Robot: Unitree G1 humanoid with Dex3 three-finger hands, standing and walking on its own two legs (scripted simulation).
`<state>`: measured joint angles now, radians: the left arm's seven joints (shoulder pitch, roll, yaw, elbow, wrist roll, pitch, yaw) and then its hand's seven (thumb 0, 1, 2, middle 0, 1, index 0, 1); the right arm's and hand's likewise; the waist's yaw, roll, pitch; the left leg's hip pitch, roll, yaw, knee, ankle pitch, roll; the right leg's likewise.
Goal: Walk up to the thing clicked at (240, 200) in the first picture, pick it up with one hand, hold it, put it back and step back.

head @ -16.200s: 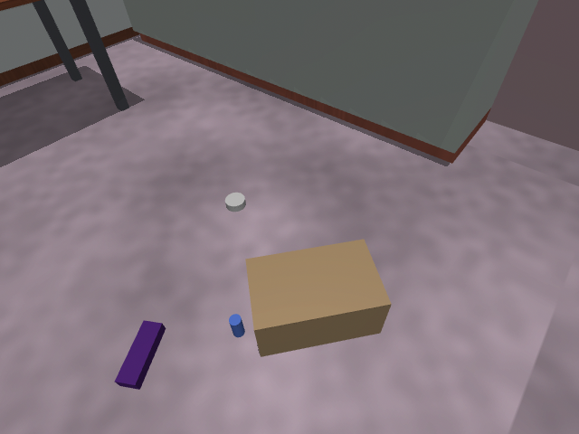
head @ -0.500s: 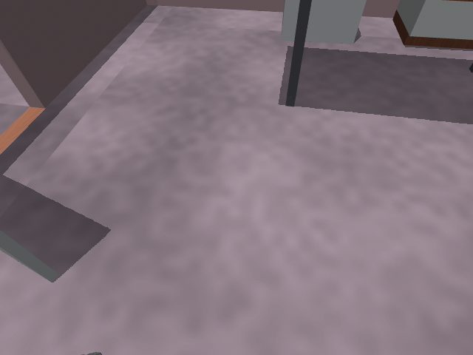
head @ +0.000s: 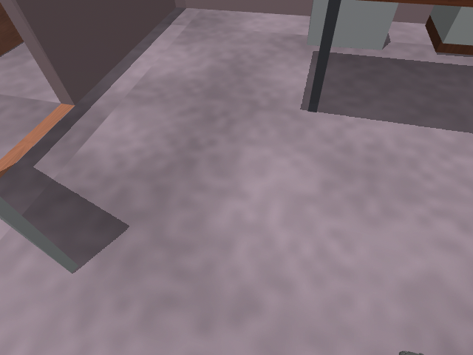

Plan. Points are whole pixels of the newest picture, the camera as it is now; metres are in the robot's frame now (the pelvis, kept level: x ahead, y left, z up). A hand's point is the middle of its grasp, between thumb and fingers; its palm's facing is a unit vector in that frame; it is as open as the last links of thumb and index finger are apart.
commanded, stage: walk up
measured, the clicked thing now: out of the picture +0.15 -1.36 -0.75
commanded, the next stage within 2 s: stand in 0.24 s
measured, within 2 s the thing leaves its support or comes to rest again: neither
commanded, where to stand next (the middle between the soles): +0.02 +0.00 m, yaw -1 degrees
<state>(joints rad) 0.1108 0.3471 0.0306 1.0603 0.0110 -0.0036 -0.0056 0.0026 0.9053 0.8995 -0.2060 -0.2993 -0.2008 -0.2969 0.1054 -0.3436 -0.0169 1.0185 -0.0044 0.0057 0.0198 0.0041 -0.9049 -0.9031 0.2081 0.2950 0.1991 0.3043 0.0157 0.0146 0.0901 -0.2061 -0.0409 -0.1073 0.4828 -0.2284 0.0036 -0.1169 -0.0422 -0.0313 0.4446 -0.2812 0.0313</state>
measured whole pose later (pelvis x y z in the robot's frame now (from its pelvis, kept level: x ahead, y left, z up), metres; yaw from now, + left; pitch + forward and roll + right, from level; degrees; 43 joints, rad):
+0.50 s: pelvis +0.00 -0.01 +0.01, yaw -1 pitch -3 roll +0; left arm 0.12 0.35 0.02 1.13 0.02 -0.01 -0.01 0.00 0.91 0.90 -0.21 -0.30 -0.20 -0.30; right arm 0.10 -0.35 -0.01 1.09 -0.01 -0.01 0.01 0.00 -0.90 -0.90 0.21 0.29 0.20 0.30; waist 0.01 0.01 0.06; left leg -0.15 -0.02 -0.11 0.37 -0.17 -0.01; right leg -0.07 -0.03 -0.03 0.35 -0.23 0.02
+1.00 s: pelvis +0.00 -0.02 +0.01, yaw -1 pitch -3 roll +0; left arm 0.11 0.35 0.01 1.11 0.01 -0.01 -0.01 0.00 0.91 0.90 -0.21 -0.30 -0.20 -0.30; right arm 0.12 -0.36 0.00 1.12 -0.01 -0.01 0.01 0.00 -0.91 -0.90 0.21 0.29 0.20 0.30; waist 0.00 0.01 0.05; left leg -0.13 0.00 -0.09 0.35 -0.16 -0.03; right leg -0.07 -0.01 -0.02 0.33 -0.22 0.00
